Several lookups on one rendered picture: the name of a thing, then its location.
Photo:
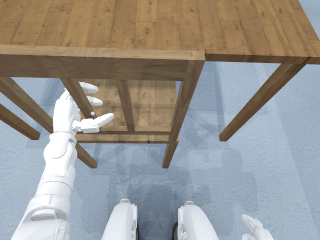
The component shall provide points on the table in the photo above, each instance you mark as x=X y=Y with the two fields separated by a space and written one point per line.
x=246 y=31

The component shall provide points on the right robot hand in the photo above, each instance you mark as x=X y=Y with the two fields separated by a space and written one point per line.
x=257 y=228

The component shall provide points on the right robot shin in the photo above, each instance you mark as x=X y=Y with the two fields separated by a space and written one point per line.
x=183 y=236

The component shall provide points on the chair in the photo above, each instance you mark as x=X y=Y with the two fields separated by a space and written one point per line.
x=138 y=86

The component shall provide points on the left robot thigh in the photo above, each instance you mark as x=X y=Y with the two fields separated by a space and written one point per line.
x=122 y=222

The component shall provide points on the robot left upper arm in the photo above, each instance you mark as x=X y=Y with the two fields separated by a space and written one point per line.
x=51 y=229

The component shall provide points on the left robot hand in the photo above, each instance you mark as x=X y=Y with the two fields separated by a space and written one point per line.
x=66 y=110

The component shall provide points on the left robot forearm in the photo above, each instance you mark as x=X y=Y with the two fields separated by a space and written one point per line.
x=52 y=198

